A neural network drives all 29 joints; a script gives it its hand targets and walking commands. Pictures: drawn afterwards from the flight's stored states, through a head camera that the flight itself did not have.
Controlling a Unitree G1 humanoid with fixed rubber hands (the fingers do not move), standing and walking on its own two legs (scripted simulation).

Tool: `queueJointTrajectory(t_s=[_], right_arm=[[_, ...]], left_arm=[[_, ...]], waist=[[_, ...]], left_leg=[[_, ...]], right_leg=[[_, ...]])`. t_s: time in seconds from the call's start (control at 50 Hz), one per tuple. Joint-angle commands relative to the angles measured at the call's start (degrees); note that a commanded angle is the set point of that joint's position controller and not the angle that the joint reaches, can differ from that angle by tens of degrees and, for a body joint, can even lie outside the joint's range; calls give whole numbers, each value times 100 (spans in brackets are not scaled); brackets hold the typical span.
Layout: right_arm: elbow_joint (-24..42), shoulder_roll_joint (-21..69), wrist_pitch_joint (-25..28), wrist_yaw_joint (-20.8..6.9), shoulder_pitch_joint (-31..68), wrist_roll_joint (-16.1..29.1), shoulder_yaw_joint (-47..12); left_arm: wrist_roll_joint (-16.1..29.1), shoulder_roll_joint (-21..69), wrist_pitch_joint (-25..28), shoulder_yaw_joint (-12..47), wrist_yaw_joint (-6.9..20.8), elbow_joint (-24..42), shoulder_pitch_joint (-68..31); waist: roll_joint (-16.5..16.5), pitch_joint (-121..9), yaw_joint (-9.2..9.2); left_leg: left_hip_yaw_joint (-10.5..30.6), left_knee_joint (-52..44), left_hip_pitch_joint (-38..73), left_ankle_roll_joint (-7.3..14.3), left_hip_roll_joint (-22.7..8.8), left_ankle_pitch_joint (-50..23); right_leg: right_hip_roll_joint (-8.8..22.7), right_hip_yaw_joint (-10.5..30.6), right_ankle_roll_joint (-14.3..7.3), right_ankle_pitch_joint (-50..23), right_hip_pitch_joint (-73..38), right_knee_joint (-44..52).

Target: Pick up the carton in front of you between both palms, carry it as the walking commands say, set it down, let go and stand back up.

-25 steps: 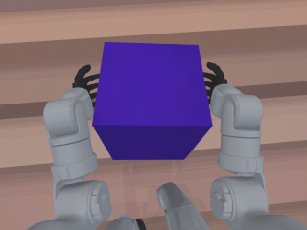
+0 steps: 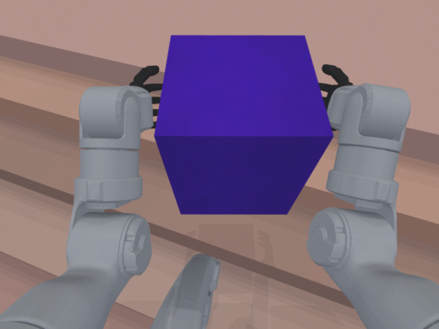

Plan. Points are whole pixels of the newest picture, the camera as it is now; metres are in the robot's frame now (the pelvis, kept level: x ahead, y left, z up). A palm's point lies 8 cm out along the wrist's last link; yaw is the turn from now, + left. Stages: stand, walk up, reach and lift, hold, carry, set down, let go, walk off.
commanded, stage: carry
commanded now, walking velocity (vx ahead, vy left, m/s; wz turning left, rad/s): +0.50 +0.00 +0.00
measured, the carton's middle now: (235, 135) +0.40 +0.07 +0.13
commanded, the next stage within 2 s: none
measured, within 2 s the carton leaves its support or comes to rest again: neither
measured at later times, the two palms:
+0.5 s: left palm out of the picture +0.72 +0.13 +0.32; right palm out of the picture +0.67 -0.16 +0.32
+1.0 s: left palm out of the picture +0.97 +0.17 +0.49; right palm out of the picture +1.01 -0.13 +0.49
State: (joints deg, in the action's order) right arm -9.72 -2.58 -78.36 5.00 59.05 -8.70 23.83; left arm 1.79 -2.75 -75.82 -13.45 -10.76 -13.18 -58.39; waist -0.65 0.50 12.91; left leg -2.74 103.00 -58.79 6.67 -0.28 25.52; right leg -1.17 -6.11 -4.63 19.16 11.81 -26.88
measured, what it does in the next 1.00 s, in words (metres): climbs: left foot 0.14 m higher, then right foot 0.14 m higher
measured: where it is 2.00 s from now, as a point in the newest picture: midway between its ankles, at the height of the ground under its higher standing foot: (280, 59)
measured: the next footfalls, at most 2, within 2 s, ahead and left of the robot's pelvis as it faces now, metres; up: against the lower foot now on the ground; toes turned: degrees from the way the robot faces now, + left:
left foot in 0.14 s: +0.32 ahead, +0.16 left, +0.14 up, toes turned +5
right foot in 0.60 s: +0.54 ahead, -0.12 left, +0.28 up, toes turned -8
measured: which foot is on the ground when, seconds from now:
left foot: up 0.00-0.12, down 0.14-0.64, up 0.66-1.00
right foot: down 0.00-0.18, up 0.20-0.58, down 0.60-1.00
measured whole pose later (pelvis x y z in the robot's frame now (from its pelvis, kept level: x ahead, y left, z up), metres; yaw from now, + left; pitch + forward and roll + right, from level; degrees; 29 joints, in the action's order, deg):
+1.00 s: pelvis +0.61 +0.00 +0.28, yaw -1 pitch +4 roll +0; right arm -8.3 -2.3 -78.8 5.2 56.4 -8.1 20.6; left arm -1.0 -0.9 -76.3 -15.1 -10.0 -10.0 -55.0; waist 1.4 -2.3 8.7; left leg -2.7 102.7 -68.0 7.1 -4.1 33.0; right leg 2.6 -5.3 -0.8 20.1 5.2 -21.4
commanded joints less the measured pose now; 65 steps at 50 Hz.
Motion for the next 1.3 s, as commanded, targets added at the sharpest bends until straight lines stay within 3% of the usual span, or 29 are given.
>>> queueJointTrajectory(t_s=[0.0,0.06,0.12,0.14,0.16,0.18,0.2,0.28,0.36,0.42,0.5,0.54,0.6,0.62,0.64,0.66,0.68,0.76,0.84,0.9,0.98,1.0,1.06,1.08,1.1,1.12,1.14,1.22,1.28], right_arm=[[-701,4733,42,-604,2962,1292,-2616],[-696,4987,-72,-580,3414,1571,-2821],[-740,5755,-166,-666,3618,2295,-3228],[-563,6031,-147,-706,3737,2487,-3386],[-389,6247,-92,-762,3927,2734,-3581],[-289,6596,14,-862,3728,3075,-3766],[-51,6941,87,-955,4072,3412,-3900],[1337,7406,387,-1122,5502,4094,-4444],[1308,7225,409,-1093,4982,4036,-4553],[1039,6867,312,-1085,4499,3756,-4435],[661,6525,181,-1225,4229,3546,-4123],[410,6472,67,-1270,4176,3377,-3874],[-118,6309,-62,-1283,3825,3033,-3566],[-235,6290,-44,-1259,3584,2863,-3451],[-225,6217,16,-1251,3357,2593,-3301],[-461,6185,44,-1223,3071,2451,-3095],[-468,6073,102,-1173,2942,2211,-3019],[353,5734,205,-904,3582,2044,-3086],[261,5293,218,-721,2942,1722,-3128],[-102,5247,100,-707,2858,1720,-3239],[-421,5326,-9,-687,3159,1875,-3318],[-433,5344,-38,-685,3246,1994,-3362],[-569,5889,-63,-746,3372,2502,-3494],[-405,6112,-26,-785,3649,2689,-3611],[-317,6389,11,-853,3777,2999,-3774],[-221,6599,121,-949,3692,3249,-3898],[-66,6974,189,-1054,3992,3571,-3997],[1145,7368,428,-1248,5431,4121,-4350],[960,7234,388,-1238,4977,4026,-4317]], left_arm=[[2765,6583,-71,2712,1855,568,-4755],[2532,6437,-178,2440,1865,509,-4811],[2077,6170,-351,2170,1792,430,-4489],[1923,6089,-374,2103,1777,439,-4394],[1698,5996,-363,2037,1733,431,-4356],[1443,6001,-323,1977,1695,319,-3822],[1093,5671,-269,1769,1621,210,-3501],[712,5365,-119,1666,1483,779,-3739],[538,5111,-29,1897,1403,692,-3116],[616,5182,-100,2176,1400,496,-3003],[673,5158,-185,2332,1341,308,-3086],[916,5331,-257,2523,1315,273,-3301],[1415,5960,-259,2680,1347,151,-3482],[1606,6207,-229,2804,1388,210,-3590],[1841,6604,-168,2926,1471,243,-3519],[2003,6501,-38,2928,1534,415,-3678],[2210,6910,6,3041,1604,645,-3889],[2948,7276,162,3465,1752,1874,-5215],[2838,6909,66,3342,1795,1583,-4686],[2601,6552,-61,3088,1820,1116,-4287],[2410,6263,-187,2815,1868,691,-4289],[2368,6229,-218,2731,1872,674,-4348],[2019,6054,-341,2423,1821,425,-4073],[1857,6061,-340,2294,1799,385,-4042],[1643,5872,-312,2195,1751,357,-3956],[1387,5928,-251,2021,1705,145,-3465],[1064,5618,-194,1820,1642,53,-3180],[850,5549,-78,1818,1497,613,-3727],[791,5449,-41,1985,1407,625,-3423]], waist=[[-87,-1957,-509],[-206,-1357,-809],[-1757,-2950,-1910],[-1464,-3500,-2514],[-433,-4284,-2657],[1554,-4203,-2109],[1142,-4902,-1983],[288,-3400,-1683],[-270,-3001,-1912],[323,-2825,-2328],[267,-2025,-1807],[1195,-1963,-1487],[1505,-3515,-393],[977,-4144,-60],[337,-3294,-413],[-1544,-4262,-456],[-969,-4843,-428],[-251,-2987,-769],[190,-2684,-724],[-617,-2526,-347],[-181,-1467,-931],[-207,-1394,-987],[-1804,-3110,-2274],[-1131,-3632,-2530],[-360,-3964,-2649],[1707,-4153,-2014],[1018,-4850,-2001],[349,-3130,-1571],[-73,-2758,-1718]], left_leg=[[277,646,-2565,73,-499,938],[-726,-2662,218,15,-562,190],[-1560,-3576,3843,296,444,-1328],[-1478,-5118,4701,161,693,-1919],[-214,-6395,6301,398,372,-2698],[3453,-7768,7020,1391,-1441,-5223],[4111,-7111,7209,1859,-1820,-6838],[3436,-7470,6025,925,-1514,-1315],[2464,-7907,6396,996,-1747,-2716],[2735,-8011,8044,1228,-2204,-2789],[1040,-9210,6349,538,-1267,-1565],[-412,-9862,4038,490,-892,-3964],[-912,-6264,5647,118,-708,-9840],[-714,-4442,5297,-365,-475,-8684],[-176,-3554,3569,-358,-164,-2916],[721,-299,1649,-784,904,-695],[1453,737,1284,-472,763,-878],[1081,-15,269,-45,41,-891],[492,-1165,-392,-84,-217,-326],[353,1088,-2360,90,-302,754],[-214,-1484,-1341,26,-817,665],[-920,-2971,785,49,-553,-52],[-1560,-3652,4020,269,493,-1402],[-1356,-5078,4881,282,809,-1265],[-397,-6667,6150,95,627,-2479],[3595,-7555,7253,1160,-1581,-5181],[4427,-7227,7052,1708,-1759,-5821],[3192,-7467,5832,862,-1390,-1161],[2720,-7889,6038,881,-1662,-1693]], right_leg=[[1803,2500,-1175,-2364,-3218,853],[1181,959,-835,-2345,-791,2361],[1132,-293,-509,-9472,-404,179],[932,-437,-182,-9675,-786,-1651],[474,77,209,-7630,-115,-3942],[-794,406,593,-946,2011,-6755],[-708,1765,420,-636,2306,-8515],[103,1661,-207,-441,3837,-8130],[319,742,-268,332,4531,-7434],[526,1124,-386,1704,7162,-9285],[905,160,-125,1061,5955,-6826],[580,-528,-257,-192,2500,-4676],[-429,-1193,-321,-1020,735,-2814],[-254,-378,-384,-1833,-554,-1334],[274,1124,-410,-2715,-1275,-48],[2121,4014,-1771,-7708,-3219,-693],[1955,4603,-1966,-5666,-3302,-621],[1556,3148,-890,-1368,-2086,-188],[1823,2550,-927,-1934,-2474,227],[2318,2755,-1452,-2642,-3446,590],[1544,1089,-769,-1607,-1722,2062],[1164,341,-729,-2059,-70,2661],[1195,-531,-395,-9222,-407,-36],[884,-426,-140,-9022,-622,-1869],[531,-81,215,-6582,-18,-3806],[-684,604,709,-517,2184,-6797],[-630,1901,456,-533,2384,-8357],[164,1465,-177,-444,3864,-7963],[359,1025,-252,297,4431,-7159]])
